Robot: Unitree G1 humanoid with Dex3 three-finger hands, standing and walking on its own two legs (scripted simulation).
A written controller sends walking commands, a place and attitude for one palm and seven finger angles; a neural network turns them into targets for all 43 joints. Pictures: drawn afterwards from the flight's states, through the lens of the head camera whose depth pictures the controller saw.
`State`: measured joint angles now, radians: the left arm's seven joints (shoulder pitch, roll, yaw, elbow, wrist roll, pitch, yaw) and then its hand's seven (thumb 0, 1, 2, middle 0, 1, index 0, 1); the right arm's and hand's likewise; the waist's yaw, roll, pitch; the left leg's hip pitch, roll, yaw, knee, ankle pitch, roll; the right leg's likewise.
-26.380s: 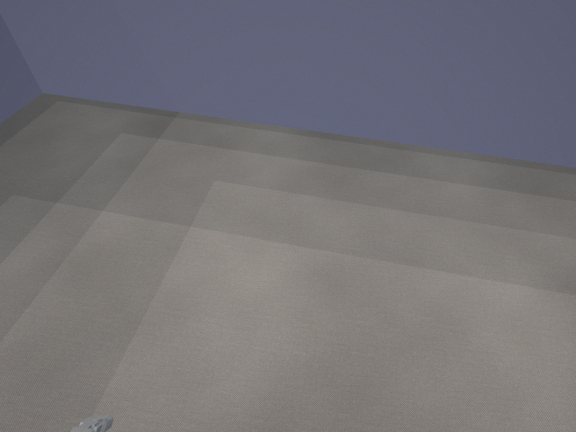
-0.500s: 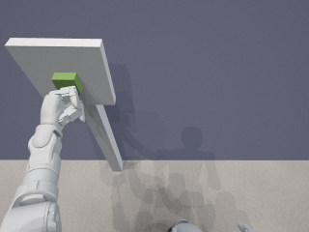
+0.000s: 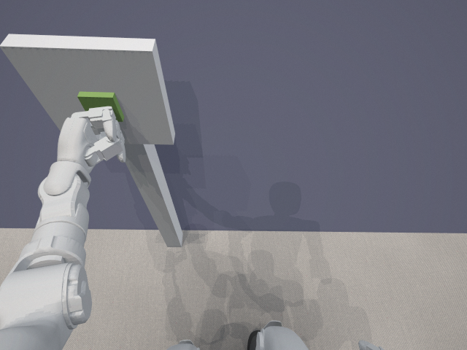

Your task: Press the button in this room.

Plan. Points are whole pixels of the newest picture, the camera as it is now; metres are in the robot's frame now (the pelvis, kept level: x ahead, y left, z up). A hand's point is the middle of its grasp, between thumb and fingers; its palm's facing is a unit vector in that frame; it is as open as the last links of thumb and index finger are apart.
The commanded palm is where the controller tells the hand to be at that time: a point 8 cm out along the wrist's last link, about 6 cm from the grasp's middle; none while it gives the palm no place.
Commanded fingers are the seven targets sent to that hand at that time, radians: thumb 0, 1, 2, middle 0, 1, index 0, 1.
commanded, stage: press the button with the knuckle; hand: left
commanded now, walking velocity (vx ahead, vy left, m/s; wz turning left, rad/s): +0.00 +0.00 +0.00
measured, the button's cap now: (103, 103) +0.50 +0.22 +0.11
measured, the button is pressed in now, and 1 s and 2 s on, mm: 13 0 0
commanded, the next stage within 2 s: hold the button down briefly in 0.16 s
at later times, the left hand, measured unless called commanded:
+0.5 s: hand (116, 141) +0.45 +0.20 +0.08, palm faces -0.02 -1.00 -0.04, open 2.9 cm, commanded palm +0.45 +0.24 +0.08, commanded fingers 0.00 0.90 0.90 -1.30 -1.50 -1.30 -1.50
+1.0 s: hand (115, 149) +0.43 +0.20 +0.08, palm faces -0.02 -1.00 -0.02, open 2.9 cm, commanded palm +0.40 +0.25 +0.08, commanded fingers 0.00 0.90 0.90 -1.30 -1.50 -1.30 -1.50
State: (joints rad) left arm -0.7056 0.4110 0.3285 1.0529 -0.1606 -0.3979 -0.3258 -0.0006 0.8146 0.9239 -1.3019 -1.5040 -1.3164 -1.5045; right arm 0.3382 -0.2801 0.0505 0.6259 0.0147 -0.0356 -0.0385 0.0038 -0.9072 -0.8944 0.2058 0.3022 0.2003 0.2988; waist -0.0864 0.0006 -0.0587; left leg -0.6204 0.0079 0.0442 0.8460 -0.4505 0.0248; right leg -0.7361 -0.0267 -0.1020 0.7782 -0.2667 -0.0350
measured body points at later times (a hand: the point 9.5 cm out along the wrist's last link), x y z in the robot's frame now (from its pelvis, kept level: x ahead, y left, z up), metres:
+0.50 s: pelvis -0.03 +0.00 -0.01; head +0.07 +0.01 +0.43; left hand +0.44 +0.25 +0.08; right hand +0.02 -0.27 -0.12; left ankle -0.02 +0.10 -0.70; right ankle +0.07 -0.10 -0.70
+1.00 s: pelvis -0.01 +0.00 +0.00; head +0.07 +0.00 +0.44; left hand +0.43 +0.25 +0.08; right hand +0.05 -0.26 -0.11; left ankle -0.02 +0.10 -0.70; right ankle +0.07 -0.10 -0.70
